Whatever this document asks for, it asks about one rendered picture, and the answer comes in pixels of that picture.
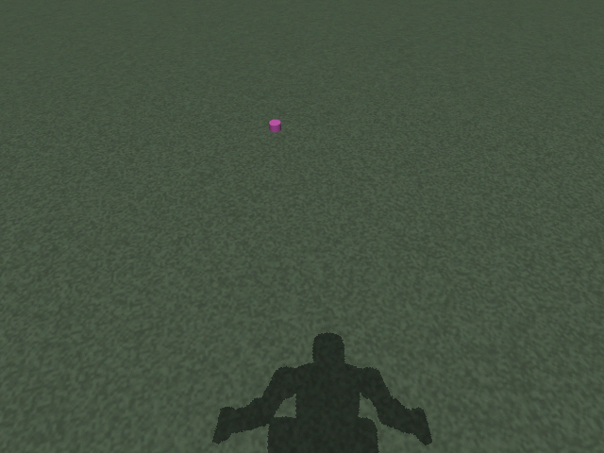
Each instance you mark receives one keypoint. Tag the tin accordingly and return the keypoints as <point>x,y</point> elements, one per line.
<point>275,125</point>

